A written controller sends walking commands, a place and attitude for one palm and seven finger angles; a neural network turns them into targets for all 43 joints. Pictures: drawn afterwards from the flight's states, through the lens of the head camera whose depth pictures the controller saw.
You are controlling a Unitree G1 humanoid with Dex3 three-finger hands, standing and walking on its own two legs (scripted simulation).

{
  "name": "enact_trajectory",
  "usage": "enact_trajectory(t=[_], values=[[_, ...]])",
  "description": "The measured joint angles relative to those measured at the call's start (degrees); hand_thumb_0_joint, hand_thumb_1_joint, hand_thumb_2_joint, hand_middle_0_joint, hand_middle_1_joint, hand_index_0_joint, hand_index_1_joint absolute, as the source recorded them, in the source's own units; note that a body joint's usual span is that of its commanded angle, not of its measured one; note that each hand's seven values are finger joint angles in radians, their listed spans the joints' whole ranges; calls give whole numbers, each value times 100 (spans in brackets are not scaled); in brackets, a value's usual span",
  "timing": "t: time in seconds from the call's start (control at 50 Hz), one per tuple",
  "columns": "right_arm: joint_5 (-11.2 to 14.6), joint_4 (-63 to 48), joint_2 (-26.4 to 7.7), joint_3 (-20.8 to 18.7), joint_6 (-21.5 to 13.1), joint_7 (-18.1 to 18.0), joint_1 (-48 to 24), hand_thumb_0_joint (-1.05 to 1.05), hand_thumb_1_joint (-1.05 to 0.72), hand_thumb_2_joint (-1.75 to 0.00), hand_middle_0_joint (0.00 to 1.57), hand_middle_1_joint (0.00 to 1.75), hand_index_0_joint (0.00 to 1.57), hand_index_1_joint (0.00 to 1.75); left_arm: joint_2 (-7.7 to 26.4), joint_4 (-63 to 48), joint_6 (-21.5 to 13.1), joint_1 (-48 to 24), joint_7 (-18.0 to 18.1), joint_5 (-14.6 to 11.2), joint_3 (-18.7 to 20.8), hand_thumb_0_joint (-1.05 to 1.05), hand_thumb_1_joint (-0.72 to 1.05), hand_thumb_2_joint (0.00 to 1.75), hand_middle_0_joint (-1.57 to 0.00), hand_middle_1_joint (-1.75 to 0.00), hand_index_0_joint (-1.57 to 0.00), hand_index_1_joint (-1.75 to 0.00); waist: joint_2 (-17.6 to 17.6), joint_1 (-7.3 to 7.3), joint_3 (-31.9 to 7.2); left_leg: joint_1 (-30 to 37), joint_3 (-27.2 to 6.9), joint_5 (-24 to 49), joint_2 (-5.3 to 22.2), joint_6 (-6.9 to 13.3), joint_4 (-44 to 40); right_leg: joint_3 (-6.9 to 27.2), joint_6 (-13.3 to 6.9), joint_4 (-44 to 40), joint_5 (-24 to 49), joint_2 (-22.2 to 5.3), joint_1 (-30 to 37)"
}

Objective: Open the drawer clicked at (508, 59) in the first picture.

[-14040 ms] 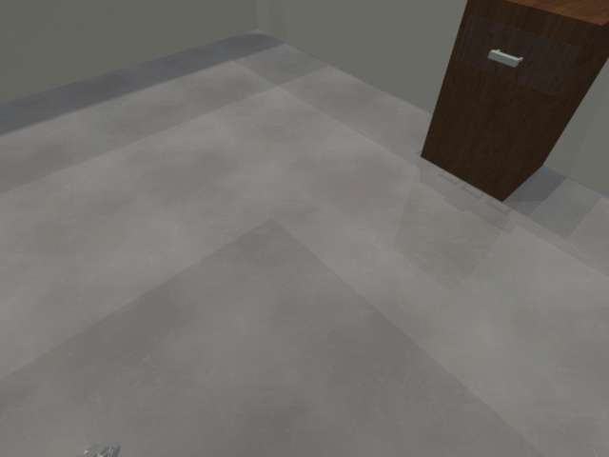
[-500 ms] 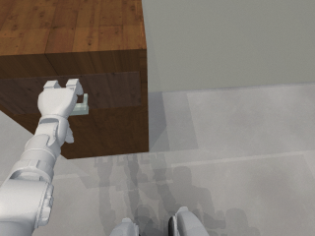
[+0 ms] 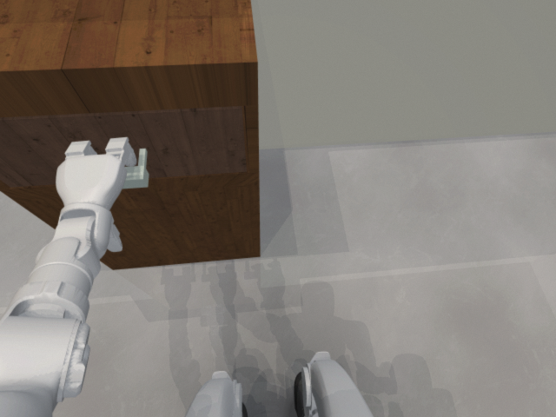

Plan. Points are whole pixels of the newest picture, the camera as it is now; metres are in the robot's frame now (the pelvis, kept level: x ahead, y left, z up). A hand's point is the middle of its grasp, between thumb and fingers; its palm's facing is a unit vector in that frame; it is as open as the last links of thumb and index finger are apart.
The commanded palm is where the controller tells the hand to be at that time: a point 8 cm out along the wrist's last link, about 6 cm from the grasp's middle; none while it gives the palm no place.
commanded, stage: lower the fingers behind the handle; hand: left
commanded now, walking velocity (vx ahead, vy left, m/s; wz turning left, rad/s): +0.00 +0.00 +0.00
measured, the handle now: (112, 167) +0.51 +0.26 -0.04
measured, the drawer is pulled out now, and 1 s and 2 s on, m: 0.00 0.00 0.02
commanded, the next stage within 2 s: close the thumb around the handle in 0.80 s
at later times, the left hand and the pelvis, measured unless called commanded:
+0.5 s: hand (111, 203) +0.45 +0.26 -0.06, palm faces -0.04 -0.01 -1.00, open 13.8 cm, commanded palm +0.44 +0.24 -0.01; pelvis -0.01 +0.00 -0.03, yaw +0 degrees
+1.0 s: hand (112, 204) +0.45 +0.25 -0.06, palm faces -0.04 -0.01 -1.00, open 13.6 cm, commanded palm +0.44 +0.24 -0.01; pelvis -0.01 +0.00 -0.03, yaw +0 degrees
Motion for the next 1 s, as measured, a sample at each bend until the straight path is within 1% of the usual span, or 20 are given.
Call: enact_trajectory(t=[0.08,0.22,0.44,0.52,0.7,0.86,1.0], values=[[-18,-4,-3,-11,-38,-11,-27,0,-91,-90,20,30,20,30,64,-89,-105,26,-9,12,51,0,-49,30,-32,-120,-32,-120,-3,8,-19,-162,-31,-42,0,-9,143,-33,-9,124,-39,-6,-146],[-40,38,5,-5,-66,7,-84,0,-91,-90,20,30,20,30,78,-90,-160,-12,61,23,45,0,-49,30,-32,-120,-32,-120,1,17,-56,-415,-74,-122,-3,-12,394,-79,-15,342,-110,-17,-376],[-46,34,41,42,-61,37,-121,0,-91,-90,20,30,20,30,85,-62,-76,-118,191,45,40,0,-49,30,-31,-120,-32,-120,22,-8,-61,-717,-80,-202,2,-3,703,-91,-12,618,-165,-20,-671],[-25,24,42,68,-68,31,-117,0,-91,-90,20,30,20,30,115,-28,8,-214,144,27,14,0,-49,30,-30,-120,-32,-120,34,-25,-52,-807,-80,-207,-4,1,775,-93,-11,685,-167,-28,-758],[3,4,34,80,-93,-17,-52,0,-91,-90,20,30,20,30,154,-95,-6,-210,-51,-59,21,0,-49,30,-30,-121,-32,-120,54,-39,-22,-798,-60,-177,3,7,757,-72,-5,661,-126,-19,-754],[-8,33,2,64,-109,-12,-5,0,-91,-90,20,30,20,30,159,-140,-117,-140,13,-27,61,0,-49,30,-30,-120,-32,-120,47,-32,-40,-801,-63,-181,5,6,755,-74,-6,656,-129,-15,-755],[-5,56,-8,43,-106,6,-38,0,-91,-90,20,30,20,30,108,-85,-30,-176,134,-21,-8,0,-46,32,-30,-121,-32,-120,46,-17,-37,-795,-78,-184,-4,3,745,-86,-6,648,-139,-24,-743]])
